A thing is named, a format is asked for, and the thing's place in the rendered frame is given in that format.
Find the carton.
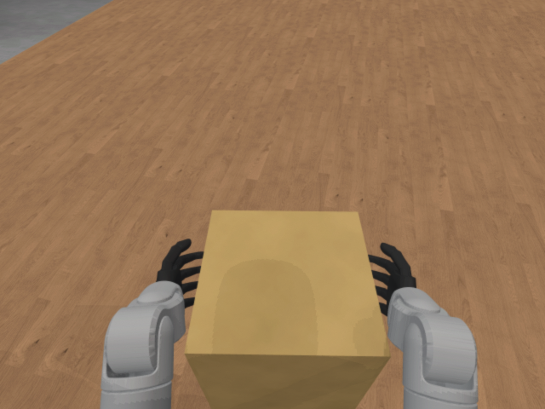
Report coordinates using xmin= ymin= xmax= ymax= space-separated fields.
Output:
xmin=184 ymin=210 xmax=391 ymax=409

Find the robot left forearm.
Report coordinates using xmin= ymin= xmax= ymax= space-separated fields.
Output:
xmin=100 ymin=281 xmax=186 ymax=409

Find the robot left hand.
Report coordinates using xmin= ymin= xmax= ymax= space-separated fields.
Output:
xmin=156 ymin=239 xmax=204 ymax=308

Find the robot right forearm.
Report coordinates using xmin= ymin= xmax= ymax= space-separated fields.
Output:
xmin=387 ymin=287 xmax=479 ymax=409

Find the robot right hand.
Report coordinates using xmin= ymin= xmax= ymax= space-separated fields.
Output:
xmin=368 ymin=243 xmax=416 ymax=316

